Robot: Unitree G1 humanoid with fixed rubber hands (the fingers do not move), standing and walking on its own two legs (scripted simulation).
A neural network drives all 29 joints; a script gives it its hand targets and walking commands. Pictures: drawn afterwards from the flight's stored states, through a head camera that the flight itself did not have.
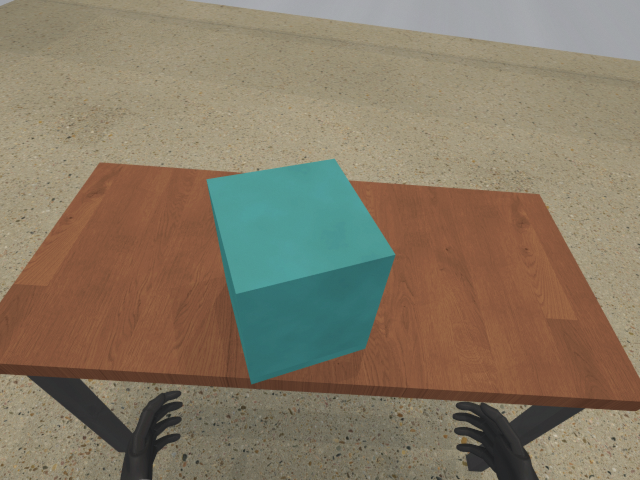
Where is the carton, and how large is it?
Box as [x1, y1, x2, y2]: [206, 159, 394, 383]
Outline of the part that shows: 334,159 206,179 226,282 251,383 362,349 365,347 390,270 394,253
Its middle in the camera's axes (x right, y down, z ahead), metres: -0.04 +0.04 +0.61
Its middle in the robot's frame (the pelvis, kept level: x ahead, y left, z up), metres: +0.41 +0.06 -0.01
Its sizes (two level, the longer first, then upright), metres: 0.210 0.200 0.250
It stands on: a table, 0.65 m high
